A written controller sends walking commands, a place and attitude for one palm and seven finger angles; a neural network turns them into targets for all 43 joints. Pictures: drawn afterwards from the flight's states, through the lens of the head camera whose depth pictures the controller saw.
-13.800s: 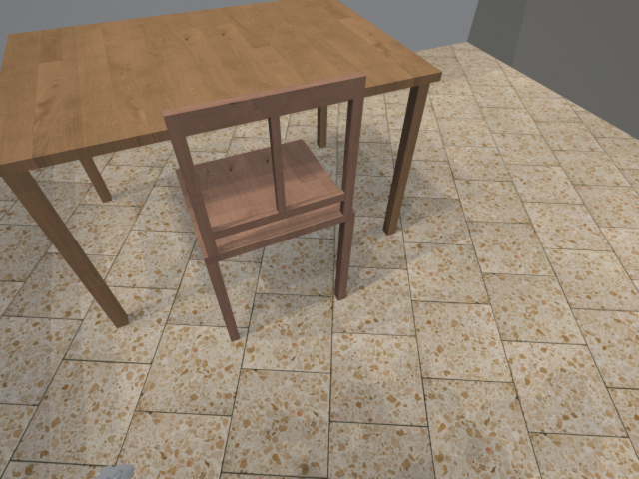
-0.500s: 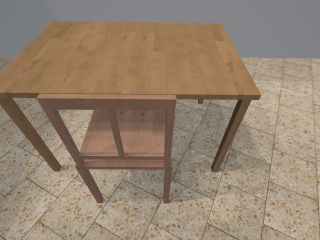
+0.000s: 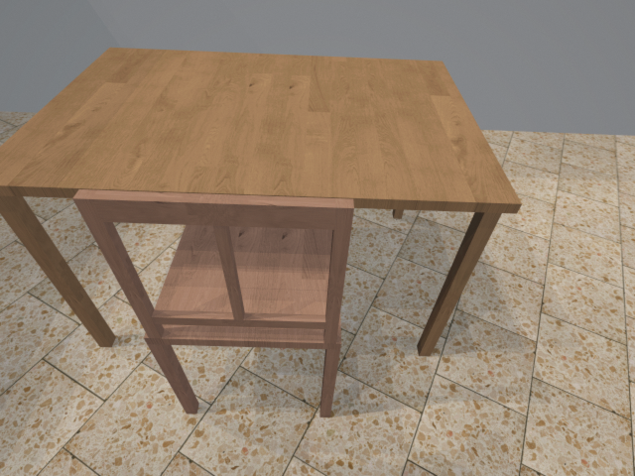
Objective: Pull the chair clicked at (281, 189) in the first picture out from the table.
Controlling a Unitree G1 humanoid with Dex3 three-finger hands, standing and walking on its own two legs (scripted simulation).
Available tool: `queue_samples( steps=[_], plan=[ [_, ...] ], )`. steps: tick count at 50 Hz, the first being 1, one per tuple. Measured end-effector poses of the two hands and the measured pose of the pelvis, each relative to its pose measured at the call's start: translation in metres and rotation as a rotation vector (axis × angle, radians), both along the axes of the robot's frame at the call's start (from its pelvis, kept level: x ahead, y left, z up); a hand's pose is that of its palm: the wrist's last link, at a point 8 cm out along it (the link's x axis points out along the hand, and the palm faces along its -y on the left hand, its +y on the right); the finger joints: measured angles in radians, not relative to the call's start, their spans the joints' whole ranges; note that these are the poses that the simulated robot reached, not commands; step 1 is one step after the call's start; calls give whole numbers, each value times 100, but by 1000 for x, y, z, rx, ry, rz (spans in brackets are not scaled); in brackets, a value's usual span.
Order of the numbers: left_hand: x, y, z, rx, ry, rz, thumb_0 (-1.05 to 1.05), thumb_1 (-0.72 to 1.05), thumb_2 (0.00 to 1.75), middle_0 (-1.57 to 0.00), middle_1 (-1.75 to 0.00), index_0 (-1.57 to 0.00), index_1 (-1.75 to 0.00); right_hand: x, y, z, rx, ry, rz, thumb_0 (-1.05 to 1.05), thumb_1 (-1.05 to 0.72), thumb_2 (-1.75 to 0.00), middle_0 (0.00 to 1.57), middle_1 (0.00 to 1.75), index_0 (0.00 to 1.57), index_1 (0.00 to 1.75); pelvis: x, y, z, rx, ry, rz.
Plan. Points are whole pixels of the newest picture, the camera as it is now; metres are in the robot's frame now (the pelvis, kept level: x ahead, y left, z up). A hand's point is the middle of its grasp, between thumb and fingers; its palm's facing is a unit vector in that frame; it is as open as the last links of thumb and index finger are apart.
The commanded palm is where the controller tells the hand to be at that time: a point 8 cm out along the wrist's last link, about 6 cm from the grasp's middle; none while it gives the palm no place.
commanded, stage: shuffle to correct the standing spot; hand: left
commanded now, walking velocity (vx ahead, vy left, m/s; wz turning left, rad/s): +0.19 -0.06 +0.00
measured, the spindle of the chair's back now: (231, 275) +0.47 +0.20 -0.09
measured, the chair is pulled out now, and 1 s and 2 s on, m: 0.00 0.00 0.00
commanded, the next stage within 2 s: come to a stop and stand still in 0.02 s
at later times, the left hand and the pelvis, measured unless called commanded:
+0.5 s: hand out of the picture +0.07 +0.16 -0.17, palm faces +0.01 -0.98 -0.20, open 7.3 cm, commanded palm none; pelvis +0.07 -0.01 +0.00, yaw -1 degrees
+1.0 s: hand out of the picture +0.06 +0.13 -0.17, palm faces +0.04 -0.98 -0.18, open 7.3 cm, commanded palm none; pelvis +0.07 -0.04 +0.01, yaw +0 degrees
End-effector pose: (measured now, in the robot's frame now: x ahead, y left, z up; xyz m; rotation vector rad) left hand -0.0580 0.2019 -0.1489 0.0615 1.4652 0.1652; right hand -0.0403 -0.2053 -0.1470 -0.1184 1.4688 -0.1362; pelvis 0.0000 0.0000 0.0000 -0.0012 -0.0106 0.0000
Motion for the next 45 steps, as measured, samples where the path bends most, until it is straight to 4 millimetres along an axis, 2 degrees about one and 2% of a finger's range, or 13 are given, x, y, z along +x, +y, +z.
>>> queue_samples(
  steps=[4, 7, 13, 16, 22, 25, 29, 33, 38, 45],
  plan=[
    [2, 2, -5, -20, 45, 6, 0, 91, 90, -20, -30, -20, -30, 5, 3, 2, -18, 19, -14, 1, -91, -90, 20, 30, 20, 30, 15, 3, -3, 3, 12, -3],
    [12, 4, -7, -28, 74, -12, 0, 91, 90, -20, -30, -20, -30, 10, 7, 2, -22, 23, -32, 1, -91, -90, 20, 30, 20, 30, 28, 5, -6, 18, 26, -12],
    [59, 4, -2, 16, 33, -25, 0, 91, 90, -20, -30, -20, -30, 19, 13, -4, 6, 81, -39, 0, -91, -90, 20, 30, 20, 30, 51, 0, -7, 29, 45, -4],
    [80, 2, 3, 42, -16, -27, 0, 91, 90, -19, -30, -20, -30, 35, 12, -3, 16, 87, -34, 1, -90, -90, 20, 30, 20, 30, 58, -4, -3, 25, 48, -5],
    [105, 1, 9, 31, -31, -53, 0, 90, 90, -20, -30, -20, -30, 85, -3, 7, -34, -43, -52, 2, -91, -89, 20, 30, 20, 30, 69, -4, 7, 0, 11, -13],
    [122, 8, 6, 59, -39, -72, 1, 92, 90, -20, -30, -20, -30, 96, -12, 6, -44, -86, -53, 1, -92, -90, 20, 30, 20, 30, 73, -6, 3, 23, 10, -15],
    [139, 18, 6, 116, -99, -63, 2, 93, 90, -20, -30, -20, -30, 103, -20, -8, -17, -69, -10, 1, -91, -90, 20, 30, 20, 30, 69, -16, -5, 58, -1, -9],
    [142, 14, 15, 138, -122, -64, 1, 92, 90, -20, -30, -20, -30, 112, -28, -13, 17, -57, -3, 1, -91, -90, 20, 30, 20, 30, 73, -24, -4, 34, -1, 14],
    [141, 1, 16, 116, -117, -62, 1, 91, 90, -19, -30, -20, -30, 118, -40, -7, 7, -65, 5, 1, -92, -90, 20, 30, 20, 30, 77, -32, 1, 24, 9, 14],
    [126, -16, 11, 72, -90, -50, 1, 93, 90, -20, -30, -20, -30, 117, -50, 3, -22, -79, 18, 1, -91, -90, 20, 30, 20, 30, 72, -38, 5, 14, 0, 6]
  ],
)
